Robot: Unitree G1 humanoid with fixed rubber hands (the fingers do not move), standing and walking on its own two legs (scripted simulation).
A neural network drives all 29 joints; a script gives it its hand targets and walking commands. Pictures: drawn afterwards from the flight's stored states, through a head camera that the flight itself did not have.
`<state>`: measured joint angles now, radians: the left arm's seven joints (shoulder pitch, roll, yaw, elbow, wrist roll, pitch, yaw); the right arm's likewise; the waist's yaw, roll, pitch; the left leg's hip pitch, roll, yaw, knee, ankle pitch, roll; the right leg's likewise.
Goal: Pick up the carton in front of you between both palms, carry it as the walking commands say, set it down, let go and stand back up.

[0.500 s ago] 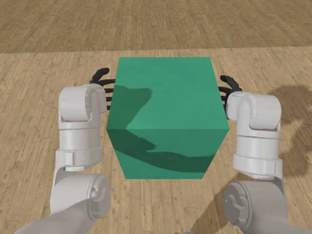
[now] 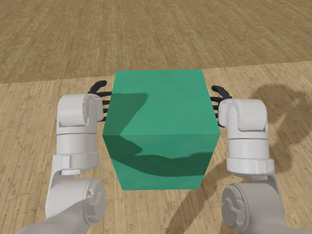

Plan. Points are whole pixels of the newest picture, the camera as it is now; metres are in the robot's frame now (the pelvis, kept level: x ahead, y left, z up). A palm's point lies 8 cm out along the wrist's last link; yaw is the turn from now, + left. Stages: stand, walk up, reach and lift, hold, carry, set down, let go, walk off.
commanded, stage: carry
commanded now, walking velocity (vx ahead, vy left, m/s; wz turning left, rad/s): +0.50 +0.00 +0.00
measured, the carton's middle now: (159, 133) +0.37 -0.01 +0.08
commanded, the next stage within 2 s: none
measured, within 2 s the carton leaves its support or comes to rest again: neither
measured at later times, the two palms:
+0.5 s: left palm (108, 45) +0.62 +0.14 +0.19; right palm (204, 45) +0.64 -0.16 +0.18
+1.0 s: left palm (108, 18) +0.73 +0.14 +0.23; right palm (198, 18) +0.74 -0.16 +0.23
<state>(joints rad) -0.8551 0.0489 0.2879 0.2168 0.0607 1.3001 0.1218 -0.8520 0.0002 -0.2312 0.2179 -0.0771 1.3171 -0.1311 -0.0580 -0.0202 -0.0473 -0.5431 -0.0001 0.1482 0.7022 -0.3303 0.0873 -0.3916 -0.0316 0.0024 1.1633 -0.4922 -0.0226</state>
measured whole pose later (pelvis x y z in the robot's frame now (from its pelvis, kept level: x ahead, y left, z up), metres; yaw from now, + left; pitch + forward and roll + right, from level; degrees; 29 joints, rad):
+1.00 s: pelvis +0.38 -0.02 +0.03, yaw +2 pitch +3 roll +0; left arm -0.87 0.03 0.24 0.38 0.09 1.30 0.12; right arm -0.84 -0.05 -0.24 0.33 -0.04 1.35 -0.13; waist 0.02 -0.01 -0.19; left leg -0.32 0.01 0.06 0.78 -0.57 0.05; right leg -0.28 -0.01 -0.13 0.66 -0.54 -0.03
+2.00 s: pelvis +0.95 +0.03 +0.10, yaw +0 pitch +3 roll +1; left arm -0.86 0.04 0.29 0.20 0.07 1.32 0.12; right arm -0.84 -0.01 -0.21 0.19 -0.05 1.33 -0.14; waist -0.08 -0.01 -0.01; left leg -0.50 -0.02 0.15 0.65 -0.31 0.09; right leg -0.49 0.00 0.01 1.34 -0.44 -0.05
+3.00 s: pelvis +1.55 +0.03 +0.17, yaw +0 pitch +5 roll +0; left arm -0.87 0.02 0.29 0.09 0.08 1.33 0.13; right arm -0.84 -0.01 -0.23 0.10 -0.03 1.33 -0.16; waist -0.07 -0.02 0.01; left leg -0.39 -0.01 0.14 0.54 -0.33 0.09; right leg -0.69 -0.04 -0.02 1.15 -0.39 -0.04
